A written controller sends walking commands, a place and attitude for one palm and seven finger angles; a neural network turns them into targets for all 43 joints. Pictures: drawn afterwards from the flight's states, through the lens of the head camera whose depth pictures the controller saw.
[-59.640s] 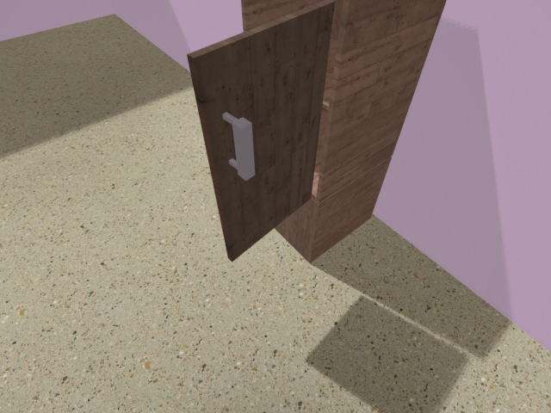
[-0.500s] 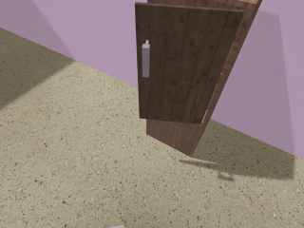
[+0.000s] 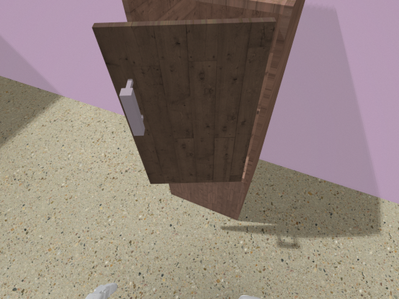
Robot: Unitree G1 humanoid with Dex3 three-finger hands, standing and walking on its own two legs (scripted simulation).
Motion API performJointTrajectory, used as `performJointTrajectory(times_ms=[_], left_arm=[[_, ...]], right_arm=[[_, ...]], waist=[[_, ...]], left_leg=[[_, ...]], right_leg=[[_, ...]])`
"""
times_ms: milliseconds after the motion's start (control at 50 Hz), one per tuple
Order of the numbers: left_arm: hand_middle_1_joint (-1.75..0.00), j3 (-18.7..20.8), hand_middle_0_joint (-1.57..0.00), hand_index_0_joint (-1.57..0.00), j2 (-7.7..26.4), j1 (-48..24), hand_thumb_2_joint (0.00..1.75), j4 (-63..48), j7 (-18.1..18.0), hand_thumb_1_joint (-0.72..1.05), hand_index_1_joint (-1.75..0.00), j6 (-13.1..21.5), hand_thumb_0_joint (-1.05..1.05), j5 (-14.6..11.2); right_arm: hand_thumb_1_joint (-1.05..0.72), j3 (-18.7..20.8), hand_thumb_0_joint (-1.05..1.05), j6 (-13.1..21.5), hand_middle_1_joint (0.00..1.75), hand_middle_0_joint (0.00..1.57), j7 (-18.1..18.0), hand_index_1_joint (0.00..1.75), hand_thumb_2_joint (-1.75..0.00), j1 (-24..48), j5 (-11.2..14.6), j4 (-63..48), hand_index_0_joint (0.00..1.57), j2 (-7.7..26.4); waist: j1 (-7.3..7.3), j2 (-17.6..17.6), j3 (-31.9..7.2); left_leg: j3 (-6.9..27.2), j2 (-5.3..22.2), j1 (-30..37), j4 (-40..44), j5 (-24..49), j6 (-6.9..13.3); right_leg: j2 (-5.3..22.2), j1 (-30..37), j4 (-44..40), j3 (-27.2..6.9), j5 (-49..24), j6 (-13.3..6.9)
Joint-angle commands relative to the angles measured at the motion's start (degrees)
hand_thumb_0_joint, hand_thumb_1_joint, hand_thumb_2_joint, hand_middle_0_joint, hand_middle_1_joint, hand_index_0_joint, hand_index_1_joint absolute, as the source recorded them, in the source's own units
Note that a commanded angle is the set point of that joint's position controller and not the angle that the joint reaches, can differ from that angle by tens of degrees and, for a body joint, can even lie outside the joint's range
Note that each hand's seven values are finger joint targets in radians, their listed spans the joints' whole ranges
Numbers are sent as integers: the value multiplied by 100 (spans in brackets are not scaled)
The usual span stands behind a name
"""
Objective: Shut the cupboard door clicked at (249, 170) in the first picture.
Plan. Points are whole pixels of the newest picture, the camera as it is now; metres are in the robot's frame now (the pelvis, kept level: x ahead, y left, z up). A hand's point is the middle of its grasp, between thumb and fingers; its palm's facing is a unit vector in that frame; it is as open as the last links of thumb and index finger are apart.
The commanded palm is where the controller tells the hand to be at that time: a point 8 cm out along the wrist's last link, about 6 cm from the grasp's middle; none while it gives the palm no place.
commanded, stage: come to a stop and stand still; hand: left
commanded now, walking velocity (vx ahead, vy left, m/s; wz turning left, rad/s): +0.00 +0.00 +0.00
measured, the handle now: (134, 107) +0.52 +0.16 +0.08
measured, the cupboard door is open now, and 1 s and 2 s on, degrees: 25 25 25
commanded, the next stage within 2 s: look again from close up in 1.72 s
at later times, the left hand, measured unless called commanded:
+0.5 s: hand out of the picture +0.10 +0.19 -0.16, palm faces +0.07 -0.97 -0.25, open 7.4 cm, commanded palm none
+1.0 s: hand out of the picture +0.07 +0.14 -0.16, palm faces +0.03 -0.98 -0.19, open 7.4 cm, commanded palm none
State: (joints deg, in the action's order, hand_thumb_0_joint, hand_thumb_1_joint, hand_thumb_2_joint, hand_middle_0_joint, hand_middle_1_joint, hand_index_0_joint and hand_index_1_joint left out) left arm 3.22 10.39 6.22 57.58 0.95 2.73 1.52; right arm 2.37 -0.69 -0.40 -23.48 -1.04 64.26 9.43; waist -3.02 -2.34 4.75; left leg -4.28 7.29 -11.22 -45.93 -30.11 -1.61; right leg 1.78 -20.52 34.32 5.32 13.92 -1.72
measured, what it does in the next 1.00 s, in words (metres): steps on the spot: left foot, then right foot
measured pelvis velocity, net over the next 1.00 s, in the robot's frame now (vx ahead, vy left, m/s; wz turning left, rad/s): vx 0.00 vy -0.04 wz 0.01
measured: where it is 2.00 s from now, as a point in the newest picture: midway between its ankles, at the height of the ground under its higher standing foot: outside the picture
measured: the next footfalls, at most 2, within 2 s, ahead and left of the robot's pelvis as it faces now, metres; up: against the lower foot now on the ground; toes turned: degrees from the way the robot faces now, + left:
left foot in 0.26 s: +0.15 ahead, +0.10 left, +0.00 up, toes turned +5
right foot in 0.58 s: +0.06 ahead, -0.15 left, +0.00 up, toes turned -1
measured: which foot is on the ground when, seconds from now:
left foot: up 0.00-0.24, down 0.26-0.60, up 0.62-0.82, down 0.84-1.00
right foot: down 0.00-0.32, up 0.34-0.56, down 0.58-1.00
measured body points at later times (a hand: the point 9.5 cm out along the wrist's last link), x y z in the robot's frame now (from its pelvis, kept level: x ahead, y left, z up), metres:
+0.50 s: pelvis +0.06 -0.01 +0.01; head +0.11 -0.01 +0.46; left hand +0.10 +0.24 -0.14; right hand +0.18 -0.24 -0.13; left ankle +0.11 +0.10 -0.73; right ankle +0.02 -0.13 -0.69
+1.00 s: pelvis +0.00 -0.04 +0.01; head -0.01 -0.02 +0.46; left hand +0.06 +0.19 -0.14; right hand +0.05 -0.27 -0.13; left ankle +0.05 +0.06 -0.73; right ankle +0.02 -0.15 -0.73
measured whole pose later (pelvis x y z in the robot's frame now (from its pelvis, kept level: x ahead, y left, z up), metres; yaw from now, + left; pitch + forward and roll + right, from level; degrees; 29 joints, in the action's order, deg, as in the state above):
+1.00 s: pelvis +0.00 -0.04 +0.01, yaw +0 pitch -3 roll -1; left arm 0.0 10.3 15.5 52.4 -2.3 -0.8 1.3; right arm 1.6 -1.6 -0.6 -14.8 -1.2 55.8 9.0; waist 0.0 0.9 1.4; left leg -2.2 0.0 -15.6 -31.5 -12.9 2.1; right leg -1.1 -12.0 29.6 2.2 14.5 -0.9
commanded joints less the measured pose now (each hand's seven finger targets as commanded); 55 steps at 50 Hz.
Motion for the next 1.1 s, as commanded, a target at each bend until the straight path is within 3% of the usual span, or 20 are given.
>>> performJointTrajectory(times_ms=[0,60,160,200,260,300,360,400,500,520,540,560,580,600,700,780,820,860,920,1080], left_arm=[[-30,122,-20,-20,755,976,90,123,-180,90,-30,-41,0,-72],[-30,-36,-20,-20,434,608,90,53,-216,90,-30,49,0,-37],[-30,13,-20,-20,689,691,90,149,-325,90,-30,-67,0,-55],[-30,55,-20,-20,774,696,90,129,-355,90,-30,-156,0,-80],[-30,13,-20,-20,527,944,90,-70,-418,90,-30,-323,0,-62],[-30,-14,-20,-20,498,909,90,-152,-385,90,-30,-417,0,-90],[-30,43,-20,-20,527,883,90,-205,-359,90,-30,-494,0,-94],[-30,51,-20,-20,483,917,90,-260,-337,90,-30,-489,0,-91],[-30,16,-20,-20,410,1280,90,-274,-296,90,-30,-469,0,-53],[-30,11,-20,-20,451,1424,90,-215,-300,90,-30,-438,0,-30],[-30,-233,-20,-20,1048,1699,90,-551,-295,90,-30,-263,0,36],[-30,-43,-20,-20,926,1452,90,-720,-334,90,-30,-288,0,17],[-30,-31,-20,-20,1225,1015,90,-959,-347,90,-30,-319,0,63],[-30,43,-20,-20,1176,1034,90,-1075,-380,90,-30,-269,0,46],[-30,18,-20,-20,1062,1144,90,-1160,-452,90,-30,-172,0,72],[-30,-42,-20,-20,1038,997,90,-1152,-435,90,-30,-221,0,-24],[-30,-79,-20,-20,881,1031,90,-1119,-399,90,-30,-226,0,-62],[-30,-118,-20,-20,772,1152,90,-977,-399,90,-30,-291,0,-46],[-30,-139,-20,-20,752,1217,90,-792,-356,90,-30,-276,0,-44],[-30,-135,-20,-20,631,1378,90,-582,-325,90,-30,-247,0,-15]], right_arm=[[-90,113,0,194,30,20,-48,30,-90,410,6,-598,20,469],[-90,-60,0,90,30,20,-57,30,-90,43,14,-351,20,35],[-90,-52,0,-46,30,20,-71,30,-90,410,71,-487,20,233],[-90,21,0,-82,30,20,-76,30,-90,456,40,-544,20,462],[-90,138,0,-69,30,20,-114,30,-90,642,-19,-782,20,999],[-90,127,0,-46,30,20,-185,30,-90,867,3,-902,20,1090],[-90,156,0,-49,30,20,-255,30,-90,1118,-55,-1033,20,1161],[-90,213,0,-78,30,20,-252,30,-90,1289,-54,-1123,20,1231],[-90,242,0,-109,30,20,-171,30,-90,1518,-8,-1181,20,1192],[-90,237,0,-118,30,20,-144,30,-90,1558,29,-1195,20,1124],[-90,149,0,39,30,20,-146,30,-90,1538,17,-1608,20,1286],[-90,236,0,69,30,20,-70,30,-90,1603,11,-1783,20,964],[-90,208,0,7,30,20,-38,30,-90,1363,-13,-1885,20,757],[-90,174,0,-69,30,20,-37,30,-90,1583,-56,-1909,20,564],[-90,186,0,-81,30,20,-17,30,-90,1470,21,-1942,20,416],[-90,135,0,5,30,20,-18,30,-90,1028,27,-1629,20,445],[-90,133,0,91,30,20,-32,30,-90,1012,-5,-1509,20,712],[-90,83,0,118,30,20,-30,30,-90,1139,-13,-1391,20,710],[-90,57,0,75,30,20,-34,30,-90,1123,-25,-1320,20,732],[-90,45,0,76,30,20,-26,30,-90,647,-39,-1005,20,639]], waist=[[449,1206,-451],[97,641,-678],[204,892,-772],[165,926,-682],[256,-127,-587],[281,-941,-655],[269,-778,-881],[268,-535,-1159],[414,-512,-1099],[471,-336,-1038],[534,-33,-715],[448,744,-843],[205,936,-916],[395,1465,-886],[307,1202,-509],[176,992,-418],[273,300,-348],[393,-410,-266],[394,-86,20],[294,294,-87]], left_leg=[[360,-57,-2116,-1927,304,134],[204,-156,-1120,-695,729,-49],[93,-472,-651,1038,1383,-120],[180,-416,-259,1705,2311,-54],[988,696,244,1833,5649,603],[1515,1156,126,2392,6464,1141],[1560,1286,508,2229,6724,1541],[1304,1171,876,2069,6444,1456],[1026,809,59,2097,4416,1064],[928,581,-260,1928,3562,856],[786,86,319,1728,3657,535],[466,-203,-256,957,2394,260],[254,-665,-669,712,1239,147],[346,-789,-1210,124,632,148],[358,-730,-1509,-207,543,165],[267,-685,-216,1452,1700,234],[711,-204,76,1814,2564,431],[1088,-32,-456,2199,2252,596],[1074,-188,-995,2526,735,474],[1037,-261,-964,2628,410,428]], right_leg=[[1640,1590,-2069,-1774,-863,-1029],[1379,927,-1784,-799,-3251,-811],[1368,1290,-1202,-804,-4205,-770],[1313,1120,-875,-838,-3663,-574],[433,441,-276,-326,-1100,13],[24,429,735,-187,1103,225],[-115,-151,2082,-722,2084,225],[-167,-267,2013,-703,1887,261],[-152,833,184,-357,563,239],[-103,1201,-553,-400,-32,216],[-34,1067,-1361,-296,-257,361],[581,584,-1207,-1314,-801,131],[1078,729,-1167,-1708,-925,-217],[1237,939,-1190,-2071,-1635,-415],[1165,1263,-641,-1637,-3771,-739],[863,508,-793,-1412,-1823,-421],[406,204,-870,-1171,-612,-100],[170,599,-854,-868,55,49],[195,715,-1202,-1004,593,1],[303,450,-1548,-1044,1203,8]])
